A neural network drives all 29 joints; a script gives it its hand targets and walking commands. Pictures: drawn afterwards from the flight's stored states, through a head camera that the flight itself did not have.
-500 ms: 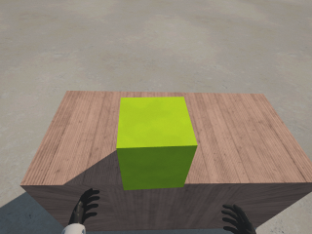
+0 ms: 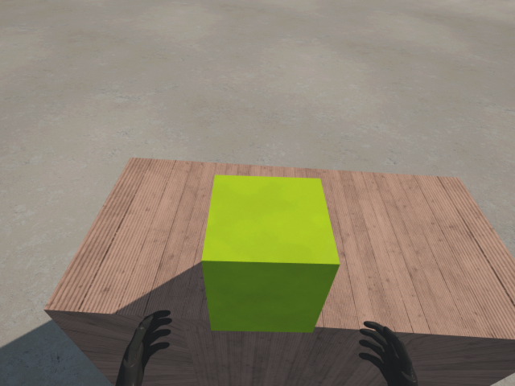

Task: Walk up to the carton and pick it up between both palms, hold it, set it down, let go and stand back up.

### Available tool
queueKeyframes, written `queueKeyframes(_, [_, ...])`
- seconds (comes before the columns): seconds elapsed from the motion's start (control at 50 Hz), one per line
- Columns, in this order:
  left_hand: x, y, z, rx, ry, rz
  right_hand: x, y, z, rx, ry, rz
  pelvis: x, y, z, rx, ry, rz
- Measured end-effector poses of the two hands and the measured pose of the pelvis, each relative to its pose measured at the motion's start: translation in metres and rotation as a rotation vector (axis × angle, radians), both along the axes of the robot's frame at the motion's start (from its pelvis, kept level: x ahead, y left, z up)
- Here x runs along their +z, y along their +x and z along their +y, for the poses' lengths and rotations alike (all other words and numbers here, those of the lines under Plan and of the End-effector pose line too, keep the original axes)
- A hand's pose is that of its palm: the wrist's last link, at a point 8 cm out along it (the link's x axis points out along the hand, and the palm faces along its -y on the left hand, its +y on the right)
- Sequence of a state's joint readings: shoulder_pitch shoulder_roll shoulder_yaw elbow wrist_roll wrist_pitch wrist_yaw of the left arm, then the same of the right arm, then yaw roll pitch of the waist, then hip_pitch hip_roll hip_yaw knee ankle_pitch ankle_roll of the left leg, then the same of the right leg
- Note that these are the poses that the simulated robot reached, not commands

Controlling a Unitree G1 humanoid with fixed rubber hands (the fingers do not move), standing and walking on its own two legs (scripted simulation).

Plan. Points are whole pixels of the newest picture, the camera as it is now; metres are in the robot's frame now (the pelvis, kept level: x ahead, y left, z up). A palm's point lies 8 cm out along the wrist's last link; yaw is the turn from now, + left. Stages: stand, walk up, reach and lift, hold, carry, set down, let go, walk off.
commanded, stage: reach and lift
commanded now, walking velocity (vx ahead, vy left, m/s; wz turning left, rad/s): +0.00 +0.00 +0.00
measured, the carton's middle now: (264, 255) +0.39 +0.00 -0.04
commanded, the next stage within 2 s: none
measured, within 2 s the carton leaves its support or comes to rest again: neither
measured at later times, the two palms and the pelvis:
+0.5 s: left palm (143, 318) +0.24 +0.19 -0.01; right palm (393, 330) +0.24 -0.20 -0.01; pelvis +0.01 +0.00 +0.01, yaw +0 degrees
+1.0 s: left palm (154, 254) +0.31 +0.18 +0.06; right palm (393, 264) +0.31 -0.20 +0.07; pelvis +0.00 +0.01 +0.01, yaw -2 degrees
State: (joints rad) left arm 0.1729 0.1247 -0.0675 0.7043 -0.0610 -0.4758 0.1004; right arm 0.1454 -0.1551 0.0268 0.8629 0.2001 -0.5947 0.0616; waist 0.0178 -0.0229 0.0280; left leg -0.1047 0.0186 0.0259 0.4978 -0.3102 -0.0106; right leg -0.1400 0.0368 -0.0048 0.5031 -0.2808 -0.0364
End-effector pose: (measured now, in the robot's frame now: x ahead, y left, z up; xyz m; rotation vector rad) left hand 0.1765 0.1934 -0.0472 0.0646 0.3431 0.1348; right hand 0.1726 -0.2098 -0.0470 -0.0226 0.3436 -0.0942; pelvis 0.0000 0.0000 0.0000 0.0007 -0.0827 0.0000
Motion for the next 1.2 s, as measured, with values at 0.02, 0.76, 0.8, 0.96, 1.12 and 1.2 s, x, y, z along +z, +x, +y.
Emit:
queueKeyframes(0.02, [0.001, 0.001, 0.0, 0.001, -0.002, -0.011, 0.001, 0.002, 0.001, 0.003, 0.002, -0.01, 0.0, 0.0, 0.0, 0.002, 0.0, 0.002])
queueKeyframes(0.76, [0.077, 0.1, -0.007, 0.01, -0.026, -0.087, 0.08, 0.104, 0.011, 0.013, 0.01, -0.118, 0.011, 0.011, 0.003, -0.019, -0.004, 0.024])
queueKeyframes(0.8, [0.084, 0.106, -0.008, 0.007, -0.029, -0.087, 0.086, 0.11, 0.011, 0.016, 0.006, -0.12, 0.011, 0.01, 0.004, -0.018, -0.005, 0.026])
queueKeyframes(0.96, [0.105, 0.128, -0.015, -0.002, -0.036, -0.077, 0.107, 0.132, 0.009, 0.017, -0.003, -0.125, 0.012, 0.004, 0.006, -0.027, -0.003, 0.044])
queueKeyframes(1.12, [0.129, 0.151, -0.012, 0.008, -0.038, -0.098, 0.128, 0.157, 0.009, 0.03, -0.005, -0.142, 0.013, -0.001, 0.006, -0.032, -0.002, 0.073])
queueKeyframes(1.2, [0.136, 0.162, -0.016, -0.011, -0.031, -0.078, 0.135, 0.17, 0.004, 0.02, -0.005, -0.13, 0.013, -0.004, 0.005, -0.027, -0.003, 0.079])
